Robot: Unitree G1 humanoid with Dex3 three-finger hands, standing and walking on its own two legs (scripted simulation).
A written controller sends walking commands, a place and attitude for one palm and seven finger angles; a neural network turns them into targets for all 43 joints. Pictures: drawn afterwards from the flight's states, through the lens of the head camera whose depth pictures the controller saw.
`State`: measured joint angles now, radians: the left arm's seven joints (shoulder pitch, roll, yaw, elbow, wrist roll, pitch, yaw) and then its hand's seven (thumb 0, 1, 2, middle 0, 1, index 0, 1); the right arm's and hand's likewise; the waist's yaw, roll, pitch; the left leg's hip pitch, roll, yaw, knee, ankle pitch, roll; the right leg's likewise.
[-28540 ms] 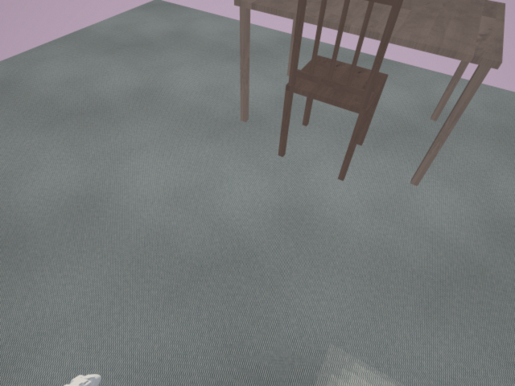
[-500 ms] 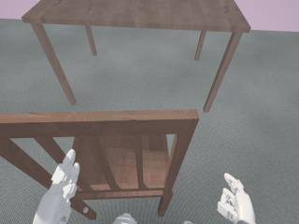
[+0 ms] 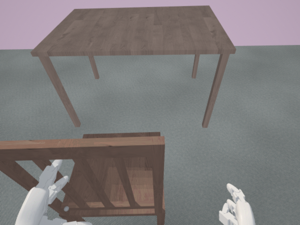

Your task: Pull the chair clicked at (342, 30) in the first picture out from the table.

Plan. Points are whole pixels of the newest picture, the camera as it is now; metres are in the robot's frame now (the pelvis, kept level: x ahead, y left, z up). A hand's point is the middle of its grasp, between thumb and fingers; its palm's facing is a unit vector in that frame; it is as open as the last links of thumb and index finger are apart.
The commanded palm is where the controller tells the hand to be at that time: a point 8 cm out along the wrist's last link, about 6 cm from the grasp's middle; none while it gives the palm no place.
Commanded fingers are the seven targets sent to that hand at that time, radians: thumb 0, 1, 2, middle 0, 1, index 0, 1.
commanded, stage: draw the hand back to the body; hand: left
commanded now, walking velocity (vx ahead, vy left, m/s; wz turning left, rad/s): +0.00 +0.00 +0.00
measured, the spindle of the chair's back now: (95, 185) +0.24 +0.18 -0.04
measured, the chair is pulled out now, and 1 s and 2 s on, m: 0.62 0.62 0.65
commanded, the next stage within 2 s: step back with the hand held close in 0.80 s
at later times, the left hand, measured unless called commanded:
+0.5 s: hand (43, 190) +0.17 +0.25 +0.09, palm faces +0.28 -0.85 -0.45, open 8.2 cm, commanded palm +0.15 +0.30 +0.20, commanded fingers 0.00 0.90 0.90 -0.20 -0.30 -0.20 -0.30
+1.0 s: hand (39, 190) +0.17 +0.25 +0.09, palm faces +0.25 -0.85 -0.46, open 7.1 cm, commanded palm +0.15 +0.30 +0.20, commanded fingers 0.00 0.90 0.90 -0.20 -0.30 -0.20 -0.30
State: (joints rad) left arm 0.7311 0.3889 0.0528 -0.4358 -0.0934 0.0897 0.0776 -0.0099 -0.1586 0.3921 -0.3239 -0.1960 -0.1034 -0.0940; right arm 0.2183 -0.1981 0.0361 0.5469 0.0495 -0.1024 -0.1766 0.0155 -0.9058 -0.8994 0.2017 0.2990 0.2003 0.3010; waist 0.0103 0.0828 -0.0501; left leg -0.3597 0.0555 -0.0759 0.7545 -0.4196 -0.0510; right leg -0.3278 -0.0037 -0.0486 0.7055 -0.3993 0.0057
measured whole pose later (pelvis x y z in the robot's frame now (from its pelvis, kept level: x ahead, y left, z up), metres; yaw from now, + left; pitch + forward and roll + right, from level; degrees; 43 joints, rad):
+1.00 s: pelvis +0.01 +0.00 +0.02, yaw +1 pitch -3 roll -1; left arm 0.56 0.43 0.18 -0.37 -0.11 0.18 0.10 0.01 0.89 0.90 -0.41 -0.39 -0.28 -0.31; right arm 0.19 -0.23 0.05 0.62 0.04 -0.20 -0.11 0.02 -0.90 -0.90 0.20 0.30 0.20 0.30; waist 0.08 0.07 0.06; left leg -0.15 0.04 -0.07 0.53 -0.32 -0.05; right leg -0.13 -0.02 -0.05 0.51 -0.32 0.01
